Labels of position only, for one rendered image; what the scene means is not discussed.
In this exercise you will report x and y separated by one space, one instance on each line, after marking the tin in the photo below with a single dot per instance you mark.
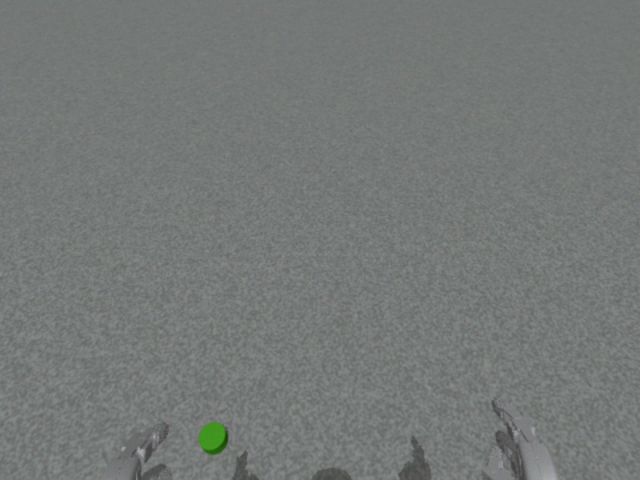
213 438

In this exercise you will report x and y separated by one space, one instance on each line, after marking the left robot hand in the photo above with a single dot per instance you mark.
135 453

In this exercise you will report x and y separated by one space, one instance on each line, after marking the right robot hand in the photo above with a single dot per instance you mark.
530 458

